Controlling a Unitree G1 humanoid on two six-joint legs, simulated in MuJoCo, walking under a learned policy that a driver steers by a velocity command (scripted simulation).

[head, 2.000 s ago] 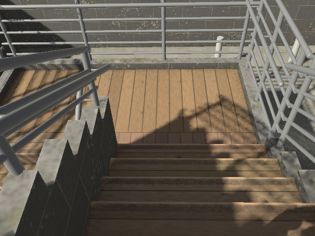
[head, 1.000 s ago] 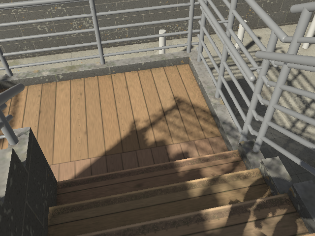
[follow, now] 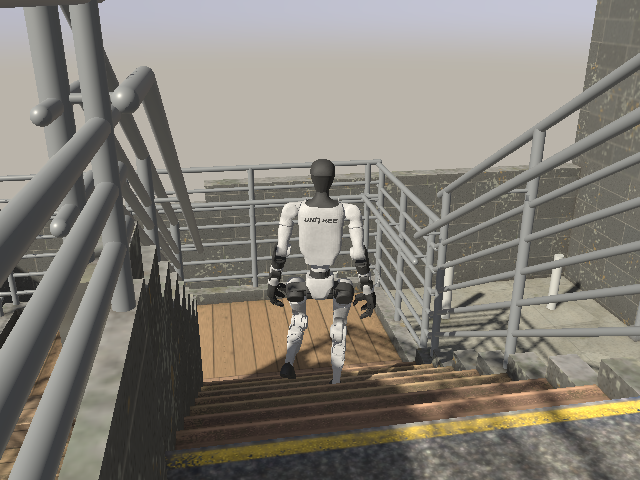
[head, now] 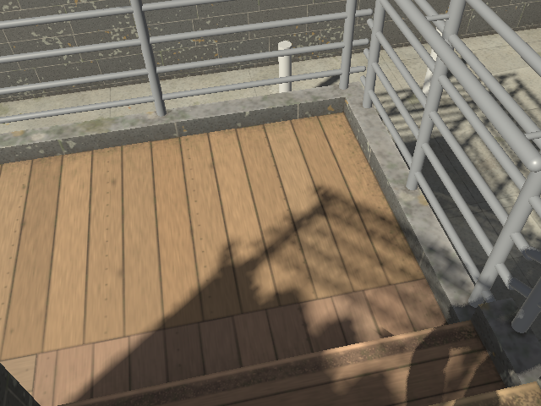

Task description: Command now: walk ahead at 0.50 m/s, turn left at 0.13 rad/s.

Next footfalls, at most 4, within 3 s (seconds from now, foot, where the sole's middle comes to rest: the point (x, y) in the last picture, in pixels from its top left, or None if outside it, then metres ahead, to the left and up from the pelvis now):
0.44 left None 0.36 0.18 -0.93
0.96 right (273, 399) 0.68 0.04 -1.11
1.52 left None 0.60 0.26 -1.11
2.08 right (278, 384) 0.73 0.02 -1.11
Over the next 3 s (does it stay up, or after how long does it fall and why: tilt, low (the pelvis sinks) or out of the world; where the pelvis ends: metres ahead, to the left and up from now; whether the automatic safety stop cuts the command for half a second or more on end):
stays up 0.68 0.10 -0.34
